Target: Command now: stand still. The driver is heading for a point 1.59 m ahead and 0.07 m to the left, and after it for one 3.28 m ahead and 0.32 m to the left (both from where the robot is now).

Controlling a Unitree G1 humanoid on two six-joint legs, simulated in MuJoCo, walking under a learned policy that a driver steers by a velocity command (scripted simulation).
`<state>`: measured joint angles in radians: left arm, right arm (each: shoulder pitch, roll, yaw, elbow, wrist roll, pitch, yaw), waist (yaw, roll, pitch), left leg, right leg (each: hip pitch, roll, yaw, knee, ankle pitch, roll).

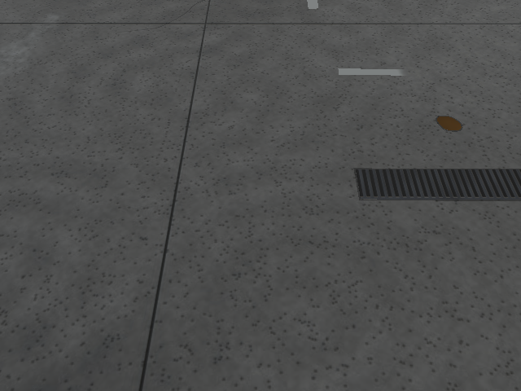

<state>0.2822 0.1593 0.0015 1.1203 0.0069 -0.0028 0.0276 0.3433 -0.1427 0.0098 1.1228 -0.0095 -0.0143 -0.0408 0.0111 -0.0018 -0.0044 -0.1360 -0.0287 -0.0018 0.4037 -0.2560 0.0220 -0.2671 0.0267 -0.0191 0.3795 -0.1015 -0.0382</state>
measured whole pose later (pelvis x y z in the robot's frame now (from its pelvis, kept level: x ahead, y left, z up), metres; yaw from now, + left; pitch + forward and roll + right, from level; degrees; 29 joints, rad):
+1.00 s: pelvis +0.04 +0.02 +0.00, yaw +0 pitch -1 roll -1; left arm 0.29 0.12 0.00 1.19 0.01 0.00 0.04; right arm 0.36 -0.11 0.01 1.15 -0.01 -0.02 -0.05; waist 0.01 0.00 0.03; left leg -0.05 -0.04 0.00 0.38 -0.30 0.04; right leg -0.20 0.02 -0.01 0.40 -0.17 -0.01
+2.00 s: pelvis +0.55 -0.06 -0.04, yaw -1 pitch +2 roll +1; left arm 0.53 0.19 0.04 1.08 0.03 -0.10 0.01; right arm -0.04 -0.20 -0.03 0.79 -0.03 -0.08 0.03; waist 0.03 -0.01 0.05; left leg -0.58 -0.03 0.14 0.56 -0.06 0.16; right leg 0.26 0.01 -0.07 0.36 -0.45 -0.05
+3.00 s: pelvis +1.54 -0.05 -0.04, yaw +16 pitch +0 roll +1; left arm 0.32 0.23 0.02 0.90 0.02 -0.10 0.02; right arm 0.19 -0.29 -0.06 0.84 -0.02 -0.04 0.03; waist -0.03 0.01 0.05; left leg -0.46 -0.18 0.11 0.64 -0.22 0.22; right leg -0.16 0.00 -0.04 1.37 -0.34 0.01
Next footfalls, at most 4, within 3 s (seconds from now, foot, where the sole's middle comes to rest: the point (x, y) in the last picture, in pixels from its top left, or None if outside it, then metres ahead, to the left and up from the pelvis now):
1.50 right None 0.28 -0.15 -0.78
1.98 left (272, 318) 0.75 0.01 -0.78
2.46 right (322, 198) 1.22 -0.17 -0.78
2.92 left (278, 120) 1.66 -0.02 -0.78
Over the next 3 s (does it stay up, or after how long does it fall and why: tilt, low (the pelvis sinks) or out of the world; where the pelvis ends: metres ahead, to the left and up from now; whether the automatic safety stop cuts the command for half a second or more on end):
stays up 1.54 -0.05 -0.04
